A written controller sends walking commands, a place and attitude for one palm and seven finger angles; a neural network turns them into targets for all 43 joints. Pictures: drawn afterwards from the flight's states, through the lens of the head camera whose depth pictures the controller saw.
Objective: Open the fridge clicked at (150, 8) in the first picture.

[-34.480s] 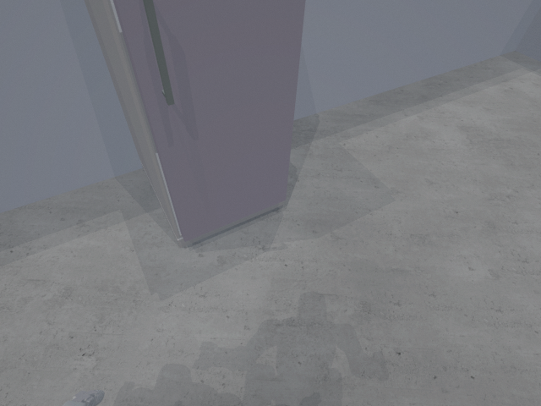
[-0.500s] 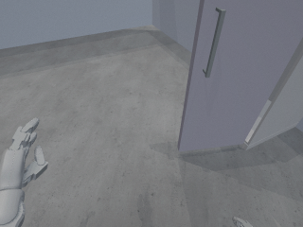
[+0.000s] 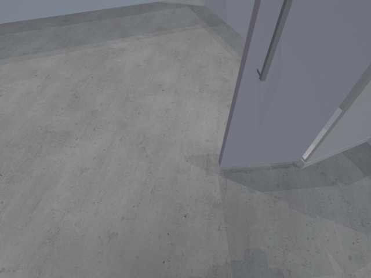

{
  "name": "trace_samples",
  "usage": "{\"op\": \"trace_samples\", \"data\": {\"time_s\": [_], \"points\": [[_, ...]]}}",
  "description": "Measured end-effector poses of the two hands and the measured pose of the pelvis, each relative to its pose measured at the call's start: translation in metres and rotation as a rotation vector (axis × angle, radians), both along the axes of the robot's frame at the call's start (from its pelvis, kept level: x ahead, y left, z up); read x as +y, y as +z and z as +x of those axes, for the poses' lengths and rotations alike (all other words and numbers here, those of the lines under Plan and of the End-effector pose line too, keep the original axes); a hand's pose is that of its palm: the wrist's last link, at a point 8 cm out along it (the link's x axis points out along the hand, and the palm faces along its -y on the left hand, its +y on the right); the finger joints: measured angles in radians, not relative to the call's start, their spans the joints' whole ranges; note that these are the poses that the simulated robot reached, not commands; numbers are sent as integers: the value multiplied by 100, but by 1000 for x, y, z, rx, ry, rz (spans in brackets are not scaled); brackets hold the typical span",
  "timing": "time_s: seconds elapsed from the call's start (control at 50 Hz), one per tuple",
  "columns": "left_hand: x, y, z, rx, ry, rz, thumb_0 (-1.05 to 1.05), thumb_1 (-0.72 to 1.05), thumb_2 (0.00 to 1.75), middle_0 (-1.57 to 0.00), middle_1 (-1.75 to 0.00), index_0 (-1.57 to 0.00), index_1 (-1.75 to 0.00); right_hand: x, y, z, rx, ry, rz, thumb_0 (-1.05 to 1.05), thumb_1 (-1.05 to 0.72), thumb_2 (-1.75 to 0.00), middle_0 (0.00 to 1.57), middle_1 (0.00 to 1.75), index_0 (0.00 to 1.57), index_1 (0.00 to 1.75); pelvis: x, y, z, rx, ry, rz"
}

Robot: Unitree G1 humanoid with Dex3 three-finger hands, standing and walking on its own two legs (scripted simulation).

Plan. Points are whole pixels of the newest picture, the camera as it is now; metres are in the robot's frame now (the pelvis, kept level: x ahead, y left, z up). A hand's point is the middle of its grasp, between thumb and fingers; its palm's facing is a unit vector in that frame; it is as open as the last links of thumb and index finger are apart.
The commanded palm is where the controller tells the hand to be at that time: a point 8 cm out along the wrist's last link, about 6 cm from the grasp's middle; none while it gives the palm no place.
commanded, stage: let the arm hang, fingers relaxed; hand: left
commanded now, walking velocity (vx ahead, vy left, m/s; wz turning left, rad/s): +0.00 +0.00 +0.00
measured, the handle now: (272, 39) +0.78 -0.23 +0.13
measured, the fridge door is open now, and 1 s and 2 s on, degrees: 73 73 73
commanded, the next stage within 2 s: look to check the result in 0.52 s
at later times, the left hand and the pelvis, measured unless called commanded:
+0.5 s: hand out of the picture -0.02 +0.19 -0.18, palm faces -0.01 -0.99 -0.17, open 7.3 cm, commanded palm none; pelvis -0.01 +0.03 +0.00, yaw -1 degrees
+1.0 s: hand out of the picture +0.00 +0.21 -0.18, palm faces -0.03 -0.98 -0.19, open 7.3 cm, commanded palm none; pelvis -0.01 +0.04 +0.00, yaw -1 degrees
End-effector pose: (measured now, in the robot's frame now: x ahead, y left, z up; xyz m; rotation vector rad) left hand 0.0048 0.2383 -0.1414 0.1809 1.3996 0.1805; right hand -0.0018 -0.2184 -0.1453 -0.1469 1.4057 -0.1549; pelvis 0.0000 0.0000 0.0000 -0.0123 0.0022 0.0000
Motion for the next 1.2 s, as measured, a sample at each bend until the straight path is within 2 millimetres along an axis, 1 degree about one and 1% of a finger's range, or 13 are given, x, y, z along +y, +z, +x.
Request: {"op": "trace_samples", "data": {"time_s": [0.08, 0.2, 0.34, 0.52, 0.66, 0.76, 0.84, 1.2], "points": [[0, 0, -5, 12, -9, -16, 0, 93, 90, -20, -30, -20, -30, 11, 0, -9, 8, -10, 10, 0, -92, -90, 20, 30, 20, 30, 7, 2, -2, -11, -5, 3], [-5, -3, -7, 5, -21, -49, 1, 92, 90, -20, -30, -20, -30, 25, 0, -20, 8, -23, 21, 0, -92, -90, 20, 30, 20, 30, 16, 3, -5, -20, -10, 4], [0, -5, -14, 12, -23, -57, 1, 93, 90, -20, -30, -20, -30, 37, 0, -32, 14, -39, 25, 0, -91, -90, 20, 30, 20, 30, 24, 3, -8, -26, -15, 6], [4, -6, -25, 33, -21, -67, 1, 92, 90, -20, -30, -20, -30, 46, 0, -46, 36, -53, 23, 0, -91, -90, 20, 30, 20, 30, 33, 2, -11, -28, -19, 8], [8, -7, -30, 52, -22, -65, 1, 91, 90, -20, -30, -20, -30, 47, 0, -51, 49, -60, 18, 0, -91, -90, 20, 30, 20, 30, 37, 2, -12, -25, -21, 10], [12, -7, -28, 52, -27, -60, 1, 91, 90, -20, -30, -20, -30, 46, 0, -49, 47, -62, 10, 0, -91, -90, 20, 30, 20, 30, 38, 2, -12, -26, -23, 8], [16, -7, -23, 43, -33, -55, 1, 91, 90, -20, -30, -20, -30, 43, 1, -44, 38, -58, 1, 0, -91, -90, 20, 30, 20, 30, 39, 1, -12, -27, -23, 7], [37, -3, 13, -21, -66, -18, 1, 91, 90, -20, -30, -20, -30, 25, 6, -10, -15, -27, -40, 0, -91, -90, 20, 30, 20, 30, 43, 2, -8, -27, -21, 4]]}}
